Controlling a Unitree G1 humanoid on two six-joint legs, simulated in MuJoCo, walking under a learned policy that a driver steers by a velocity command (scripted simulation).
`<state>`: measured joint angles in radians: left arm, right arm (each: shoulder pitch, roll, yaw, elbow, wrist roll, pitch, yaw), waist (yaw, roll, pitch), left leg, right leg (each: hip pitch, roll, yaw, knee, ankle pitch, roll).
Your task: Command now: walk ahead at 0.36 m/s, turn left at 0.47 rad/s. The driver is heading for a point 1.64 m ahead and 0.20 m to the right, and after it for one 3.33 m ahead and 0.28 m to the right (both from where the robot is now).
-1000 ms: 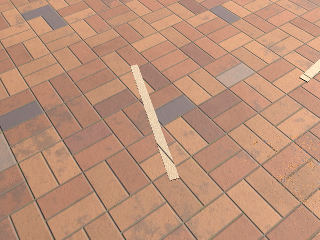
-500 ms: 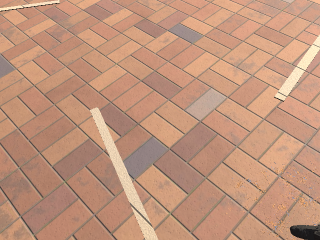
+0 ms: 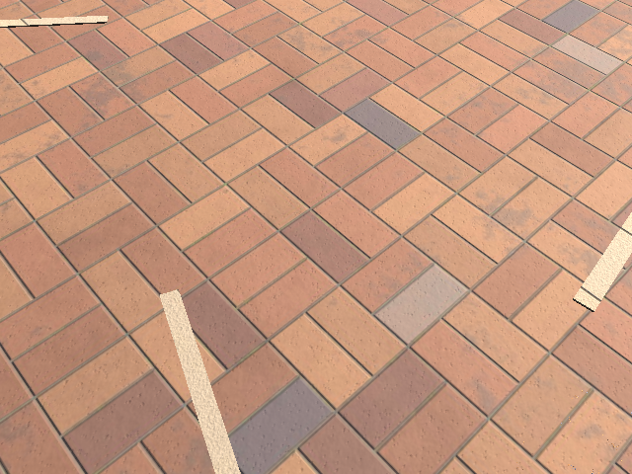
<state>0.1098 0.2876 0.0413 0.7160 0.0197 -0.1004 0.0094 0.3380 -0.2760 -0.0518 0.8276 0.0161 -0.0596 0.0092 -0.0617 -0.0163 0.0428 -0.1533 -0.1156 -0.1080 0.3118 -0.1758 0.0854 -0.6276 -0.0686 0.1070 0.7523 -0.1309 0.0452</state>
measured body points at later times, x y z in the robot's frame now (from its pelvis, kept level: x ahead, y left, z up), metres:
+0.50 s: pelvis +0.17 -0.03 -0.01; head +0.20 -0.02 +0.43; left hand +0.27 +0.25 -0.13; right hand +0.33 -0.29 -0.12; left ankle +0.18 +0.10 -0.75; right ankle +0.25 -0.13 -0.75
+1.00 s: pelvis +0.19 -0.07 -0.01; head +0.22 -0.10 +0.44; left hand +0.40 +0.18 -0.09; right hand +0.25 -0.38 -0.13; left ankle +0.18 +0.09 -0.67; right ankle +0.18 -0.16 -0.75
